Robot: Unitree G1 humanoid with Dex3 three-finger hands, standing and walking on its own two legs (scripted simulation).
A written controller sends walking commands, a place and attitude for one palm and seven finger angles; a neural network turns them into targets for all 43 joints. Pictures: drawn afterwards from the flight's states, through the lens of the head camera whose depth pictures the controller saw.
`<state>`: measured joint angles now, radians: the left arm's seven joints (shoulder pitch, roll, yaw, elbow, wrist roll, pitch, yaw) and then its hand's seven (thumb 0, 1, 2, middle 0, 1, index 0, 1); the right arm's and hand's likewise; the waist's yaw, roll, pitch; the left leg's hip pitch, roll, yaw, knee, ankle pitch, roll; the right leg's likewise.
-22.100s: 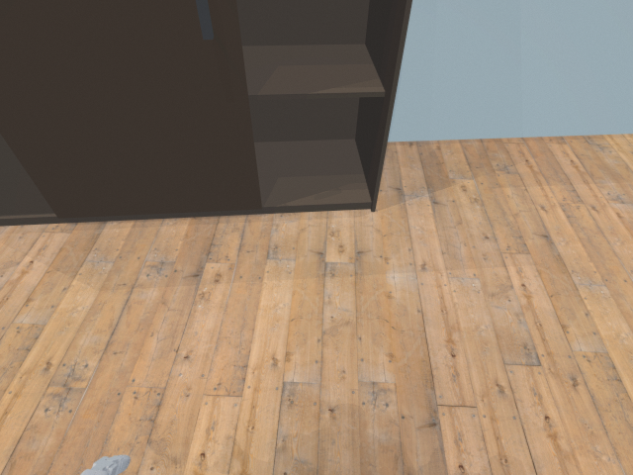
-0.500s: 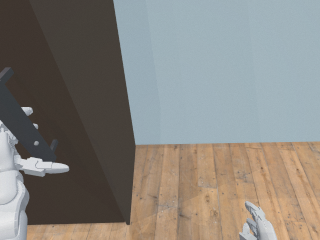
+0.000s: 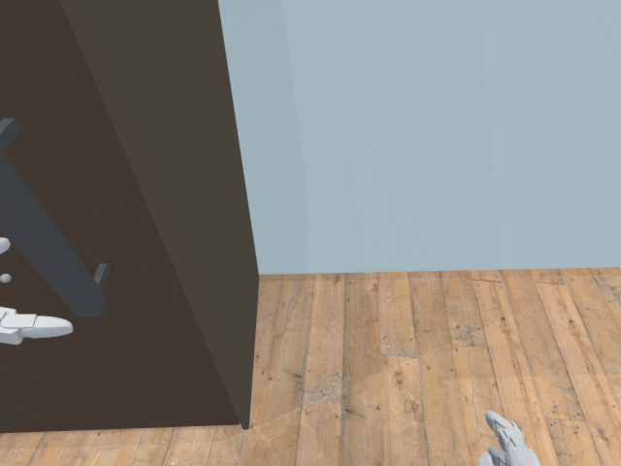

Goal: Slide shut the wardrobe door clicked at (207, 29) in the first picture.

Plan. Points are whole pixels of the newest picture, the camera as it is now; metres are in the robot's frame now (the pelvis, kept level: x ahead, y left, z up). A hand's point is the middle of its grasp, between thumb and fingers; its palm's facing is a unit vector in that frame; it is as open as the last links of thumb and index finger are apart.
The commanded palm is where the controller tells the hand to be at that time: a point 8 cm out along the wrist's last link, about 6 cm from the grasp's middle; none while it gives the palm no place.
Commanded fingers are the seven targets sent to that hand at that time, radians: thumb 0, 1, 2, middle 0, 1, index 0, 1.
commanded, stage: slip the hand off the handle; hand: left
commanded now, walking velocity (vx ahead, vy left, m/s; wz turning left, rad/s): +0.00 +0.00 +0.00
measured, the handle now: (54, 230) +0.30 +0.33 +0.17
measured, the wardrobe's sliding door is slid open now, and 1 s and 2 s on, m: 0.00 0.00 0.00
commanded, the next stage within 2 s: draw the hand back to the body in 0.78 s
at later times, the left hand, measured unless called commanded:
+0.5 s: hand out of the picture +0.18 +0.37 +0.13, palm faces +0.61 -0.75 -0.26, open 14.6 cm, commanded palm +0.13 +0.39 +0.15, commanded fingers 0.00 -0.55 0.20 -0.25 -1.15 -0.25 -1.15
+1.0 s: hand out of the picture +0.14 +0.35 +0.13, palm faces +0.54 -0.80 -0.25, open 14.6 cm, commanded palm +0.10 +0.38 +0.15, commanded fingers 0.00 -0.55 0.20 -0.25 -1.15 -0.25 -1.15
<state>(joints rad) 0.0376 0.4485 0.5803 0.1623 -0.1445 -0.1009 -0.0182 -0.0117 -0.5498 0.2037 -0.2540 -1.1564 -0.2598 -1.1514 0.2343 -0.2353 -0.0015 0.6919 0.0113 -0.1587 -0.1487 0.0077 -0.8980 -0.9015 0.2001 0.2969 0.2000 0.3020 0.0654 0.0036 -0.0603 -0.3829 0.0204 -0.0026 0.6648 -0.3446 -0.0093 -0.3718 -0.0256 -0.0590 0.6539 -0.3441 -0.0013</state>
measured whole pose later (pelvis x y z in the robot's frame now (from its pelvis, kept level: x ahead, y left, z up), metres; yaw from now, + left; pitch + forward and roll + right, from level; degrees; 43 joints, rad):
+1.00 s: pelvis -0.01 +0.00 -0.01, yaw +2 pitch +2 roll -2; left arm 0.41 0.40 0.59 -0.15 -0.31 -0.09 -0.14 -0.01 -0.55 0.20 -0.25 -1.15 -0.26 -1.15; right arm 0.25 -0.23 0.03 0.68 0.04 -0.27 -0.17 0.01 -0.90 -0.90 0.20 0.30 0.20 0.30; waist 0.12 0.03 -0.08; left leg -0.41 0.02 -0.04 0.73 -0.36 -0.01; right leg -0.36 -0.03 -0.10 0.68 -0.35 0.00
